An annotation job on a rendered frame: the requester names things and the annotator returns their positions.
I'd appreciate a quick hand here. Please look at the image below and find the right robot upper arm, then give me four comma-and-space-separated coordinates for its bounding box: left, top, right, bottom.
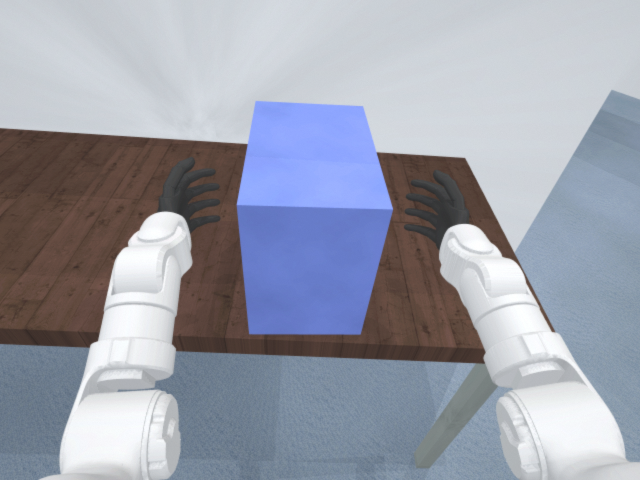
496, 380, 640, 480

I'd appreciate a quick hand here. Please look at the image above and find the table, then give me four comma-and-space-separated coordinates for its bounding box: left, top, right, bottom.
0, 128, 556, 468

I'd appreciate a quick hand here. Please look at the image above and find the left robot upper arm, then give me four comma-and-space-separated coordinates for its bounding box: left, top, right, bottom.
39, 390, 181, 480

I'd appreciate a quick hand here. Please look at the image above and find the left robot forearm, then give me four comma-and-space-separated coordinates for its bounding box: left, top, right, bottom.
59, 212, 193, 474

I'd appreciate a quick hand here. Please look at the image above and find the robot right hand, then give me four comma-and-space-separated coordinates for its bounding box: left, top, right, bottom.
404, 170, 469, 251

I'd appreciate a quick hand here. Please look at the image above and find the robot left hand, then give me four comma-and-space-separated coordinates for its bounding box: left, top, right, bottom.
157, 157, 221, 233

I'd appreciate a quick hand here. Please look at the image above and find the right robot forearm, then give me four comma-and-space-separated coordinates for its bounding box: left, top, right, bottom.
439, 224, 626, 458

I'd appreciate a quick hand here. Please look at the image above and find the carton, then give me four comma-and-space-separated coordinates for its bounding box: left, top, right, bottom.
237, 101, 393, 335

